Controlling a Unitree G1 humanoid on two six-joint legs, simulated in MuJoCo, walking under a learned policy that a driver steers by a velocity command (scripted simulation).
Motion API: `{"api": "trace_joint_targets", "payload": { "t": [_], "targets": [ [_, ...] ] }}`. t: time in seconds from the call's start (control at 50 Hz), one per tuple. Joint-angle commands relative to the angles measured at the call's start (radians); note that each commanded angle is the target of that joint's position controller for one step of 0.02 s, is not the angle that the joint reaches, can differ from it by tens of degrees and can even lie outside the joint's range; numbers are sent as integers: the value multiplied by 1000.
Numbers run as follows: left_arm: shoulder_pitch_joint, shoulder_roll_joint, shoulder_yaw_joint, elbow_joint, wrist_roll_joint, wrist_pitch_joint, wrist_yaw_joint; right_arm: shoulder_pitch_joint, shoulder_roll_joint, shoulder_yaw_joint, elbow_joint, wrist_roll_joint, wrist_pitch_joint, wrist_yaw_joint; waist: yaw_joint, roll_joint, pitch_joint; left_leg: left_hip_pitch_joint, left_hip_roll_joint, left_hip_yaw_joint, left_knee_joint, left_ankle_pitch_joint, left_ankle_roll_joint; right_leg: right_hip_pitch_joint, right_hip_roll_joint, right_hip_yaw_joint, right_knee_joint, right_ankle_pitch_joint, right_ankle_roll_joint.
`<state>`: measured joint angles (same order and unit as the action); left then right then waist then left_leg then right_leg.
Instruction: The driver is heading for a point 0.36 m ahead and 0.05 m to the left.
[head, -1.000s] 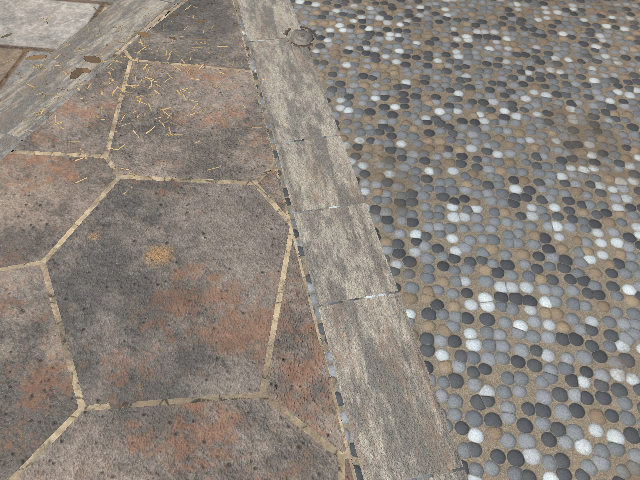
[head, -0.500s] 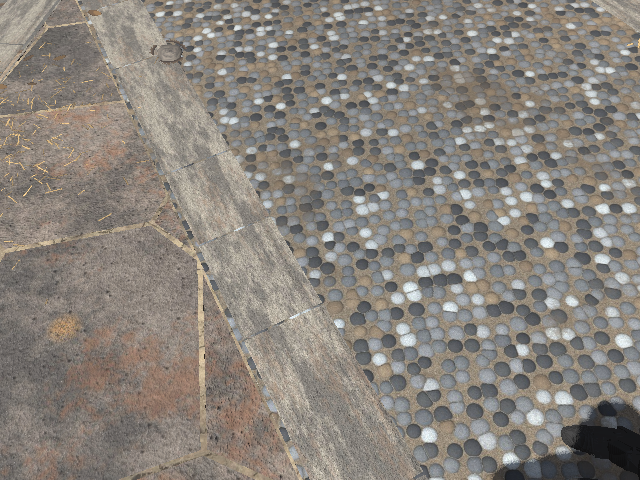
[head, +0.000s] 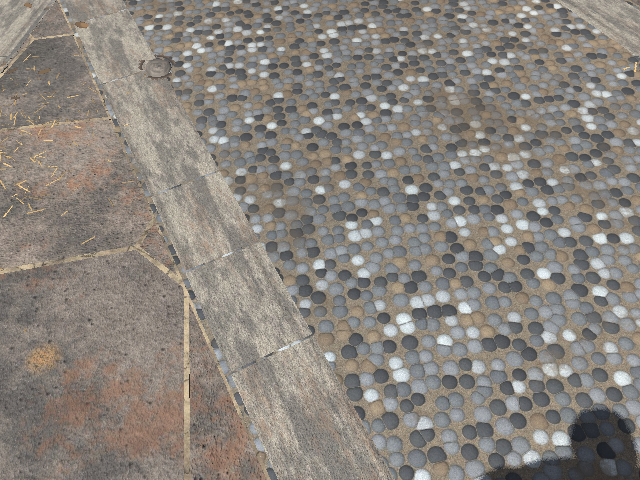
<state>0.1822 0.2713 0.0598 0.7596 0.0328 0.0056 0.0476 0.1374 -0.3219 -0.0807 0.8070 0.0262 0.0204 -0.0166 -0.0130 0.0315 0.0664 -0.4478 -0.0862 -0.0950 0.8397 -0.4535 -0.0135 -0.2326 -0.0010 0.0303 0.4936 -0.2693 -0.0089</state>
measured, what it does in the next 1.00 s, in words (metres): steps on the spot: left foot, then right foot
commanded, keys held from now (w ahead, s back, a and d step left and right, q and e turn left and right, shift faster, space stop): q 0.38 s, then e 0.62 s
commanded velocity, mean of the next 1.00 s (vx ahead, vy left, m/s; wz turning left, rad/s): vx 0.00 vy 0.00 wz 0.08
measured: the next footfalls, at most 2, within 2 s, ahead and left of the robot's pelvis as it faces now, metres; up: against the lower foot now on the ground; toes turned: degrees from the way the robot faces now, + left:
left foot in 0.28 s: +0.04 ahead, +0.14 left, +0.00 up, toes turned +12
right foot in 0.68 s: +0.10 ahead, -0.08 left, +0.00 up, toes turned +11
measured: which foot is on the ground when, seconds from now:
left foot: up 0.00-0.26, down 0.28-0.72, up 0.74-0.96, down 0.98-1.00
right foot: down 0.00-0.28, up 0.30-0.66, down 0.68-0.98, up 1.00-1.00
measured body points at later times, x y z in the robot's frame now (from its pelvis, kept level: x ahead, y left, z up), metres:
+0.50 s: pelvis +0.01 +0.05 +0.00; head +0.05 +0.08 +0.45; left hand +0.07 +0.37 -0.11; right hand +0.24 -0.18 -0.08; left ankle +0.00 +0.13 -0.74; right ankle +0.05 -0.10 -0.67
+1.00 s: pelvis +0.02 +0.07 -0.01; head +0.06 +0.09 +0.44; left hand +0.14 +0.38 -0.11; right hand +0.18 -0.21 -0.10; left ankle +0.02 +0.17 -0.74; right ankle +0.06 -0.09 -0.74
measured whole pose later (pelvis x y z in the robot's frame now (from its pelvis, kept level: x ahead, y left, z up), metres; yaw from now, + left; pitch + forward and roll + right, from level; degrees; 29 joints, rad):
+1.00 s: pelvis +0.02 +0.07 -0.01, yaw +2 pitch +1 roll +0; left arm 0.17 0.34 0.08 0.73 -0.02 0.04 0.04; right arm 0.12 -0.31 -0.08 0.78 0.01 0.01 -0.01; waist 0.01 -0.03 0.06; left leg -0.26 -0.04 -0.02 0.52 -0.26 0.00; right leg -0.33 0.01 0.18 0.55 -0.26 0.04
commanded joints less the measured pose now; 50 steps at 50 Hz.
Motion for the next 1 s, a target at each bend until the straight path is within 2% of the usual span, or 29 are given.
{"api": "trace_joint_targets", "payload": {
  "t": [0.02, 0.06, 0.14, 0.2, 0.24, 0.26, 0.28, 0.3, 0.32, 0.34, 0.38, 0.44, 0.5, 0.54, 0.58, 0.62, 0.66, 0.68, 0.7, 0.72, 0.74, 0.78, 0.8, 0.84, 0.86, 0.92, 0.96, 0.98, 1.0],
  "targets": [
    [-68, 139, 32, -83, -22, -26, 9, 30, -96, -36, -43, 1, 8, -5, -5, -141, -90, -168, 52, -8, 286, -38, -48, 171, -297, 192, -133, 559, -189],
    [-45, 147, 35, -69, -28, -18, 8, -7, -62, -22, -67, 4, 19, 2, 16, -155, -80, -174, 67, 39, 229, 20, -77, 197, -265, 116, -130, 587, -186],
    [-24, 187, 52, -60, -26, 2, 9, -76, -45, -3, -128, 5, 23, 30, 57, -197, -108, -56, 103, 109, 7, 59, -81, 209, -276, 47, -124, 564, -193],
    [-22, 218, 63, -52, -40, 3, -2, -61, -77, -12, -144, 4, 30, 46, 52, -211, -112, 41, 91, 159, -127, 84, -49, 184, -299, 27, -94, 550, -185],
    [-47, 220, 65, -48, -61, -3, -8, -5, -84, -21, -133, 1, 36, 51, 10, -196, -112, 150, 70, 191, -302, 211, -5, 141, -292, -8, -21, 502, -142],
    [-12, 197, 60, -30, -63, -10, -13, 41, -104, -32, -120, -4, 37, 44, -6, -153, -127, 264, 53, 170, -406, 329, 29, 82, -258, -52, 65, 420, -89],
    [35, 160, 51, -24, -34, -18, -20, 96, -190, -60, -120, -1, 36, 28, -10, 25, -173, 469, 168, -21, -441, 659, 91, -93, -185, -138, 278, 187, 4],
    [-16, 90, 24, -93, 11, -23, -20, 106, -306, -77, -143, -23, 27, 18, -5, 286, -195, 569, 454, -430, -442, 989, 320, -396, -16, -138, 547, -430, 95],
    [-99, 136, 36, -103, -12, -24, -14, 138, -242, -60, -143, -47, 2, 29, -80, 138, -261, 522, 484, -454, -475, 893, 412, -410, -11, 27, 706, -470, 93],
    [-111, 156, 43, -106, -37, -19, -12, 83, -212, -49, -142, -42, -17, 29, -49, 101, -193, 472, 429, -358, -487, 795, 369, -431, -31, 45, 737, -390, 78],
    [-91, 173, 54, -84, -27, -10, 6, -13, -159, -36, -150, -8, -24, 15, -8, 54, -123, 398, 332, -261, -496, 631, 268, -432, -57, 56, 658, -233, 73],
    [-1, 149, 50, -47, -32, -4, 0, -47, -97, -4, -150, -25, -16, -4, 29, 79, -174, 336, 286, -142, -503, 691, 256, -295, -46, 22, 618, -109, 97],
    [-9, 89, 22, -36, -32, -1, -9, -54, -46, 21, -116, -40, -21, -9, 19, 83, -166, 303, 254, -68, -515, 600, 235, -179, -78, 14, 386, -48, 103],
    [-31, 87, 12, -36, -34, 0, -19, -44, -57, 25, -88, -54, -22, -6, -6, 101, -135, 263, 261, -64, -538, 495, 238, -95, -83, 1, 265, -40, 98],
    [-40, 129, 19, -43, -44, 1, -22, -44, -96, 18, -70, -56, -21, 0, -16, 98, -91, 239, 283, -93, -549, 402, 247, -70, -70, -15, 206, -58, 87],
    [-33, 150, 24, -49, -48, -1, -22, -59, -128, 9, -61, -41, -15, -2, -4, 81, -55, 246, 300, -114, -526, 379, 244, -76, -54, -29, 143, -64, 70],
    [-9, 147, 21, -49, -41, -8, -25, -48, -137, 4, -48, -24, -9, -8, 18, 53, -48, 268, 295, -104, -482, 422, 213, -44, -44, -36, 19, 62, 44],
    [-10, 167, 25, -57, -34, -10, -25, -18, -133, 2, -38, -22, -9, -13, 14, 20, -54, 279, 271, -83, -446, 409, 177, -23, -61, -2, -19, 218, 24],
    [-9, 216, 35, -67, -31, -12, -23, 9, -125, -1, -43, -35, -14, -17, -15, -66, -79, 263, 210, -26, -372, 358, 135, 11, -107, 63, 14, 459, -6],
    [0, 239, 47, -58, -42, -10, -25, 3, -101, -1, -56, -42, -16, -21, -32, -181, -103, 238, 115, 75, -309, 297, 87, 7, -141, 149, -3, 475, -68],
    [22, 227, 49, -63, -48, -12, -29, -53, -89, 0, -66, -45, -14, -26, 7, -216, -105, 197, 54, 138, -204, 233, 41, 13, -198, 257, -68, 432, -134],
    [61, 216, 46, -59, -32, -20, -24, -115, -42, 2, -94, -35, -5, -27, 47, -289, -104, 26, -10, 95, -19, -68, 19, 96, -297, 442, -156, 428, -251],
    [75, 222, 49, -60, -24, -33, -23, -119, -52, -3, -103, -25, -3, -21, 62, -277, -112, -48, 5, 41, 139, -206, 14, 136, -330, 480, -167, 465, -285],
    [6, 229, 57, -73, -45, -38, -16, -72, -58, -8, -94, -13, -3, -13, 13, -169, -123, -69, 62, 4, 114, -143, 5, 146, -280, 385, -133, 464, -222],
    [-19, 225, 59, -79, -57, -27, -12, -73, -50, -5, -90, -15, -7, -12, 13, -159, -123, -45, 64, 23, 15, -94, -8, 141, -244, 350, -126, 442, -189],
    [-42, 228, 66, -92, -57, 18, -3, -32, -35, 0, -77, -11, -20, 8, 17, -208, -167, 119, 28, 64, -172, 54, -38, 82, -189, 325, -107, 437, -163],
    [-81, 215, 62, -109, -66, 34, -1, 58, -52, -10, -49, -8, -23, 19, -25, -207, -177, 259, 17, 93, -398, 235, -27, 18, -151, 326, -74, 306, -121],
    [-59, 185, 53, -108, -64, 35, 0, 89, -83, -23, -38, -15, -21, 16, -26, -158, -173, 357, 60, 65, -477, 293, -5, -65, -105, 300, -21, 142, -75],
    [-3, 109, 33, -103, -42, 34, -7, 115, -171, -43, -48, -33, -13, 2, 2, 94, -168, 458, 299, -186, -548, 321, 79, -238, 20, 177, 224, -166, -1]
  ]
}}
